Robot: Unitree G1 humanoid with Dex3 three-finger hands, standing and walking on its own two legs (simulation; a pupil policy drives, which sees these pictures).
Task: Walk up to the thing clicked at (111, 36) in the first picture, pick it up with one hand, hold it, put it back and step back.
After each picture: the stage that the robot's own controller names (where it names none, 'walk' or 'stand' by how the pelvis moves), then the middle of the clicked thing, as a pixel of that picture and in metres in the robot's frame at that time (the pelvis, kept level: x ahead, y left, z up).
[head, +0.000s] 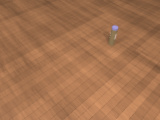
stand; (113, 35) +1.48 -0.35 -0.65
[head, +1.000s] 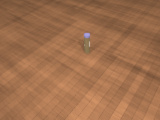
walk; (87, 43) +1.39 +0.07 -0.63
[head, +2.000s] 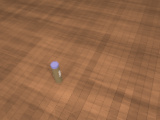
walk; (56, 72) +0.90 +0.32 -0.65
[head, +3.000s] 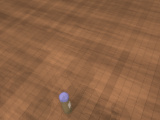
walk; (65, 103) +0.56 +0.20 -0.64
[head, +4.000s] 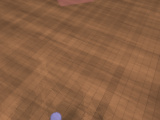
stand; out of the picture +0.43 +0.17 -0.63
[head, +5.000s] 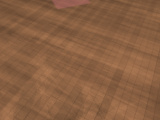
stand; out of the picture +0.38 +0.17 -0.66
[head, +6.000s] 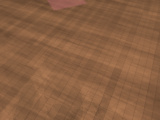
stand; out of the picture +0.38 +0.18 -0.66
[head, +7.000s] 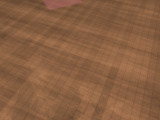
stand; out of the picture +0.37 +0.20 -0.66
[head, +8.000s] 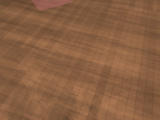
stand; out of the picture +0.35 +0.22 -0.66
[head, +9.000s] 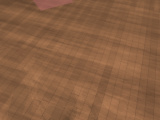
stand; out of the picture +0.35 +0.21 -0.66
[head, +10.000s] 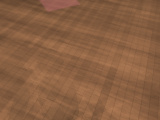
stand; out of the picture +0.38 +0.19 -0.66
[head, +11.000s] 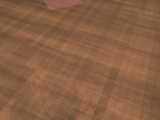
stand; out of the picture +0.37 +0.18 -0.66
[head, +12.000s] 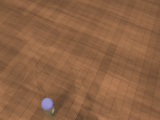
go down; (48, 108) +0.41 +0.18 -0.60
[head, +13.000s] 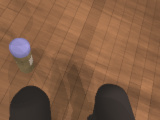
go down; (23, 58) +0.46 +0.22 -0.25
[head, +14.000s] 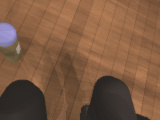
close in; (9, 46) +0.46 +0.23 -0.22
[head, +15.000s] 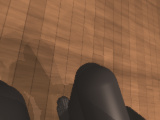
close; out of the picture +0.44 +0.27 -0.16
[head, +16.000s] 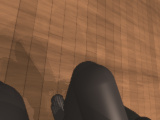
lift; out of the picture +0.43 +0.28 -0.16
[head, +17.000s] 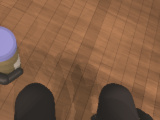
lift; (5, 59) +0.36 +0.25 -0.02
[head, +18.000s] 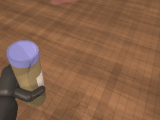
hold; (30, 79) +0.32 +0.17 +0.10
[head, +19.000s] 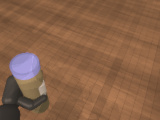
hold; (33, 88) +0.31 +0.17 +0.05
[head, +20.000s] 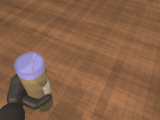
hold; (38, 87) +0.31 +0.15 +0.05
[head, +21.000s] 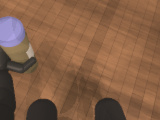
crouch; (20, 51) +0.43 +0.19 -0.03
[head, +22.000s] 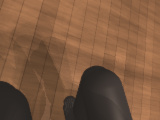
lower; out of the picture +0.45 +0.27 -0.15
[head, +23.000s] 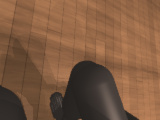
lower; out of the picture +0.45 +0.30 -0.16
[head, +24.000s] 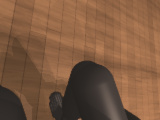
lower; out of the picture +0.45 +0.30 -0.17
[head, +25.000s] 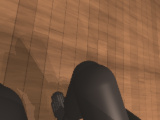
lower; out of the picture +0.45 +0.30 -0.16
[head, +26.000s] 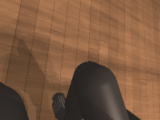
lower; out of the picture +0.44 +0.30 -0.16
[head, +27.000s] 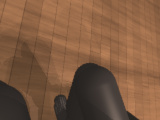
open; out of the picture +0.44 +0.28 -0.17
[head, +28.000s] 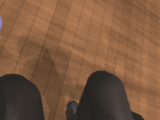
stand; out of the picture +0.45 +0.26 -0.19
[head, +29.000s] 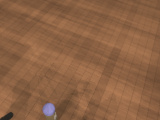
stand; (50, 115) +0.40 +0.17 -0.55
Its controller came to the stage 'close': yes
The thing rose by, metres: 0.69
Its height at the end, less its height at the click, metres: +0.00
